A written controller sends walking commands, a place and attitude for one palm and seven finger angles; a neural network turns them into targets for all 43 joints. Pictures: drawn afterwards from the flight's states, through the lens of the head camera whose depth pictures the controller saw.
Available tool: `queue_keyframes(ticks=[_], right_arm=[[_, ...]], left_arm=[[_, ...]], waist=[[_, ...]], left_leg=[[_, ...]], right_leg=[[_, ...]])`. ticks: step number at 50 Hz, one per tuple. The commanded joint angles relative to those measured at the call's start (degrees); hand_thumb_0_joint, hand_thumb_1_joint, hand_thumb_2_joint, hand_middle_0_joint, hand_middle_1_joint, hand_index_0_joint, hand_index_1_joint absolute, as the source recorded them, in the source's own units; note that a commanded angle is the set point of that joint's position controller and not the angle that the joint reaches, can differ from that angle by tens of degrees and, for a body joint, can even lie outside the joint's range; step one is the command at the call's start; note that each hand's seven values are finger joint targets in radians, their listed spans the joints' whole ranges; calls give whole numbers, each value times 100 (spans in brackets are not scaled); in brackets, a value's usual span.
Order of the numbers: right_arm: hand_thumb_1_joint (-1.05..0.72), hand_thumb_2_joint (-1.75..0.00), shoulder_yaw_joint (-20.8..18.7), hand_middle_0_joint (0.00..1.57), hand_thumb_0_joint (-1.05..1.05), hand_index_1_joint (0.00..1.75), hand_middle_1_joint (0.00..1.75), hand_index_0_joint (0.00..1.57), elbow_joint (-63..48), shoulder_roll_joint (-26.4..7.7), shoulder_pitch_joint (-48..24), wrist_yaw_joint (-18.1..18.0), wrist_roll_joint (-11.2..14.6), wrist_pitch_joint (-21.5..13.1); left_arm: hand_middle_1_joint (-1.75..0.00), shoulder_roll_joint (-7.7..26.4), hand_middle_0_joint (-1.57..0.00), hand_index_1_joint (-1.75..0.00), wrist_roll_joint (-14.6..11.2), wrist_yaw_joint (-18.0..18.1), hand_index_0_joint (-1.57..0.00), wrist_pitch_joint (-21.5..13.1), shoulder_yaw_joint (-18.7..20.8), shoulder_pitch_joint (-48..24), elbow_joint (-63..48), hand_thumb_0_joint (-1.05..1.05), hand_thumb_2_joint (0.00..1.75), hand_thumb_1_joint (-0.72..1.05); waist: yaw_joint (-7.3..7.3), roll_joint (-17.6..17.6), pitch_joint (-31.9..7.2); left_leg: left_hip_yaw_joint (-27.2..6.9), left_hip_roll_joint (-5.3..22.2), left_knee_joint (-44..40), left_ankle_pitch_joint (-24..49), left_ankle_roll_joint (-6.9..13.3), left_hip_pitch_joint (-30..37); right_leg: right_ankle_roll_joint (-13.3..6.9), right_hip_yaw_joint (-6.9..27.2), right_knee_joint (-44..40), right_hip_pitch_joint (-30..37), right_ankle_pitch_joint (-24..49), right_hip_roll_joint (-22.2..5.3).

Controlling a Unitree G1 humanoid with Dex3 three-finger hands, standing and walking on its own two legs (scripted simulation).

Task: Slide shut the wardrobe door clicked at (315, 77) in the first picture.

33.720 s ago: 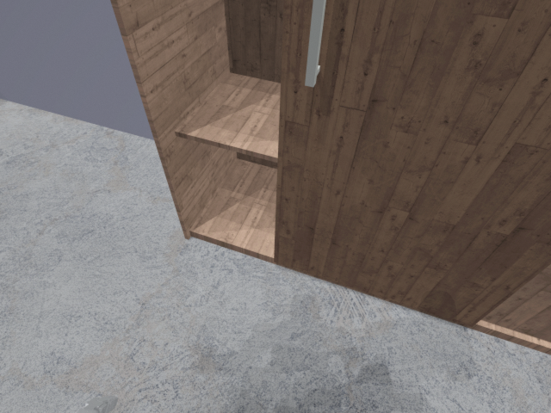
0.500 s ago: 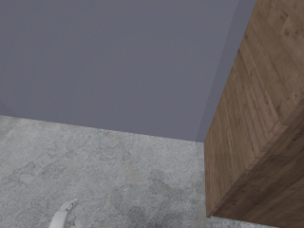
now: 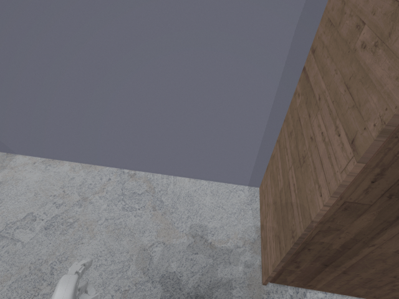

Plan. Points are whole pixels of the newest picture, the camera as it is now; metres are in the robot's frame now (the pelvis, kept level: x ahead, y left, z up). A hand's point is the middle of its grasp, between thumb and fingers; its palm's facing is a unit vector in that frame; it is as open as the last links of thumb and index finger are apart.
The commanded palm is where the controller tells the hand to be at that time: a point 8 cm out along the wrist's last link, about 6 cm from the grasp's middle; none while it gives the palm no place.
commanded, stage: stop walking and hold the door there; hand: right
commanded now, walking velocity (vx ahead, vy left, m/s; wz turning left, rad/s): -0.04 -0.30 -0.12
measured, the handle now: out of the picture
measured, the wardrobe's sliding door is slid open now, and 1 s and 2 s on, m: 0.00 0.00 0.00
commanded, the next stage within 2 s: loosen the grip on the handle in 1.32 s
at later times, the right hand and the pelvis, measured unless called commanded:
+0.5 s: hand out of the picture +0.31 -0.37 +0.24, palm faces +0.51 +0.82 -0.25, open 6.1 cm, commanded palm +0.27 -0.40 +0.23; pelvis -0.03 -0.09 -0.02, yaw -3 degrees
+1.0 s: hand out of the picture +0.31 -0.36 +0.24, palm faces +0.32 +0.94 -0.11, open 5.6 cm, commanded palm +0.27 -0.40 +0.23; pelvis -0.04 -0.15 +0.01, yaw -1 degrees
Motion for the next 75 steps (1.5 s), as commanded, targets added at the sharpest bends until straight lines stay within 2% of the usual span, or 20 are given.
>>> queue_keyframes(ticks=[1, 5, 10, 14, 17, 22, 25, 28, 30, 34, 36, 38, 43, 47, 54, 69, 70, 71, 72, 75], right_arm=[[-90, -90, -434, 45, 0, 140, 140, 45, -996, -2012, -1401, -66, -91, -237], [-90, -90, 49, 45, 0, 140, 140, 45, -1588, -1531, -1300, -11, -74, -318], [-90, -90, 287, 45, 0, 140, 140, 45, -1790, -1182, -1119, -33, 3, -244], [-90, -90, -36, 45, 0, 140, 140, 45, -1396, -1514, -1415, -5, 99, -82], [-90, -90, -343, 45, 0, 140, 140, 45, -1710, -1842, -2115, 36, -28, -172], [-90, -90, 274, 45, 0, 140, 140, 45, -2544, -1214, -1971, 31, 26, -205], [-90, -90, 936, 45, 0, 140, 140, 45, -3291, -538, -2183, 121, 92, -313], [-90, -90, 840, 45, 0, 140, 140, 45, -2885, -408, -2191, 114, 28, -362], [-90, -90, 886, 45, 0, 140, 140, 45, -2896, -504, -2238, 51, 26, -193], [-90, -90, 1093, 45, 0, 140, 140, 45, -2924, -48, -2293, -6, 163, 88], [-90, -90, 1729, 45, 0, 140, 140, 45, -3451, 586, -2560, 81, 194, -85], [-90, -90, 2248, 45, 0, 140, 140, 45, -3274, 1011, -2620, 111, 68, -89], [-90, -90, 2174, 45, 0, 140, 140, 45, -3516, 818, -2378, 84, 52, -20], [-90, -90, 2278, 45, 0, 140, 140, 45, -3566, 799, -2441, 134, 65, 0], [-90, -90, 1720, 45, 0, 140, 140, 45, -3064, 492, -1947, 40, 190, 57], [-90, -90, 1651, 45, 0, 140, 140, 45, -2999, 427, -1589, -22, 194, -22], [-90, -90, 1590, 45, 0, 140, 140, 45, -2929, 372, -1495, -26, 185, -20], [-90, -90, -982, 45, 0, 140, 140, 45, -3368, -3577, -7029, 136, -719, -252], [-78, -84, 1377, 45, 0, 140, 140, 45, 567, 344, -4559, 490, -329, 521], [-42, -67, 1549, 45, 0, 140, 140, 45, -1778, 1209, -3198, 606, 786, 3]], left_arm=[[-30, 623, -20, -30, -32, 58, -20, -300, 231, -617, -841, 0, 90, 90], [-30, 597, -20, -30, -104, 34, -20, -275, 171, -801, -1055, 0, 90, 90], [-30, 637, -20, -30, -93, -86, -20, -315, 121, -786, -1036, 0, 90, 90], [-30, 718, -20, -30, 8, -139, -20, -226, 248, -793, -985, 0, 90, 90], [-30, 417, -20, -30, 51, -131, -20, -187, 56, -772, -861, 0, 90, 90], [-30, 211, -20, -30, 13, 56, -20, -236, 41, -1033, -969, 0, 90, 90], [-30, 316, -20, -30, -124, 33, -20, -313, 70, -989, -1227, 0, 90, 90], [-30, 301, -20, -30, -129, -93, -20, -324, 106, -886, -1097, 0, 90, 90], [-30, 114, -20, -30, -81, -87, -20, -258, 83, -917, -1098, 0, 90, 90], [-30, 85, -20, -30, -8, 45, -20, -255, -58, -969, -831, 0, 90, 90], [-30, 371, -20, -30, 48, -6, -20, -224, 18, -1162, -1032, 0, 90, 90], [-30, 40, -20, -30, 102, -119, -20, -247, -90, -1195, -897, 0, 90, 90], [-30, 101, -20, -30, 124, -169, -20, -254, -106, -899, -875, 0, 90, 90], [-30, 36, -20, -30, 139, -187, -20, -216, -192, -1025, -1007, 0, 90, 90], [-30, -28, -20, -30, 87, -41, -20, -101, -139, -1172, -1053, 0, 90, 90], [-30, 162, -20, -30, 33, 87, -20, -58, -77, -1122, -1085, 0, 90, 90], [-30, 169, -20, -30, 42, 84, -20, -63, -77, -1110, -1101, 0, 90, 90], [-30, 265, -20, -30, 119, -80, -20, -312, 214, -458, -1047, 0, 90, 90], [-30, 115, -20, -30, 376, -162, -20, -685, 210, -1003, -988, 0, 90, 90], [-30, 304, -20, -30, -22, -75, -20, -818, 171, -714, -919, 0, 90, 90]], waist=[[-102, 361, -967], [-182, -1419, -998], [-277, -605, -958], [-232, 1368, -706], [-57, 1389, -832], [-34, -50, -1005], [-95, -1689, -1124], [-194, -439, -1222], [-92, 2221, -1322], [80, 1567, -1000], [45, -1831, -1094], [63, -1727, -824], [-4, -733, -1182], [-63, -1373, -1100], [-37, 373, -1077], [-100, -27, -1267], [-131, 0, -1206], [-303, 1586, -58], [51, 624, -1875], [-271, -1340, -2071]], left_leg=[[-937, 1167, -251, 611, 462, 276], [85, 207, 1390, -897, 103, -431], [99, 326, 356, -392, 182, 160], [-2950, 3224, -1149, 1891, 1512, 801], [-932, 2417, -604, 1546, 877, 234], [40, 1355, 642, 794, 310, -34], [491, 47, 2466, -1667, -44, -498], [249, 144, 809, 46, 58, 517], [-1767, 1672, -292, 3258, 797, 1784], [-121, 870, 278, 224, 433, 224], [277, -273, 2264, -1798, 45, -1011], [-344, -97, 2719, -1742, 195, -1190], [58, -318, 999, -713, 176, -663], [-29, -315, 19, -548, 241, 167], [-911, 350, -969, 491, 401, 762], [-808, 312, -904, 1302, 270, 844], [-821, 301, -949, 1160, 248, 784], [-757, 114, -1436, 1135, -329, 319], [-191, -188, -224, 2168, 537, 1099], [71, -304, -390, 756, 449, 434]], right_leg=[[-13, 628, -667, 472, 579, -384], [-330, 1388, -1055, 971, 2487, -1155], [-242, 1016, -390, 885, 3130, -911], [306, 1465, 3324, -1399, -1454, -138], [279, 1241, 2597, -704, -1011, -444], [321, -227, -752, 1134, 549, -17], [-525, 1103, -574, 1030, 2858, -1313], [-215, 407, 381, 664, 2797, -817], [380, -177, 1915, -853, -374, 185], [189, 271, -477, 877, 208, -141], [89, 2359, -1752, 1609, 1068, -1515], [82, 2588, -2160, 1422, 110, -1639], [-129, 1246, -1072, 2546, 3849, -1404], [-186, 1094, -1181, 1939, 3099, -1472], [158, 584, -796, 832, 567, -610], [49, 581, -842, 1083, 1481, -588], [36, 576, -860, 1045, 1401, -594], [-106, 112, -428, 196, 1064, -569], [102, -20, -1045, 544, 2079, 48], [545, 339, -825, 1869, 1753, -108]])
